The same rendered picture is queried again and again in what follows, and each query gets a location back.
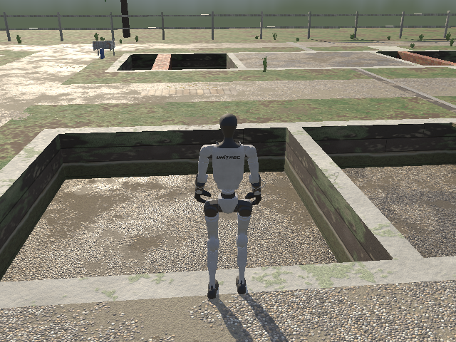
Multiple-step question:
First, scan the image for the robot left forearm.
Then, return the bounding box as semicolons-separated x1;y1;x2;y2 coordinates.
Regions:
195;173;205;194

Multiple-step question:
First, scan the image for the right robot upper arm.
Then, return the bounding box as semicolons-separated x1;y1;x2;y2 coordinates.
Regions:
243;145;259;184

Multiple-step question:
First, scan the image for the robot left hand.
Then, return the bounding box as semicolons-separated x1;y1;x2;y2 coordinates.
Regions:
195;190;211;203

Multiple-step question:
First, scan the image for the robot right forearm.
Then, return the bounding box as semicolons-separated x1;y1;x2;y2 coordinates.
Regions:
251;174;261;195

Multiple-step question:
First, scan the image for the left robot upper arm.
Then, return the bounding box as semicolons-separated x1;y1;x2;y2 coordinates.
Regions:
197;144;214;183

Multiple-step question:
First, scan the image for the robot right thigh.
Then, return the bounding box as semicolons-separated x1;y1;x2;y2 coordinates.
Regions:
236;199;252;248

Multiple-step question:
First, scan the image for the right robot shin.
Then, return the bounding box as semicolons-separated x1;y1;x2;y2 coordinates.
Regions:
237;235;248;284

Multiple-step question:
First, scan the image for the robot right hand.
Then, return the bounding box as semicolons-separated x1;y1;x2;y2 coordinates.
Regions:
245;192;261;205

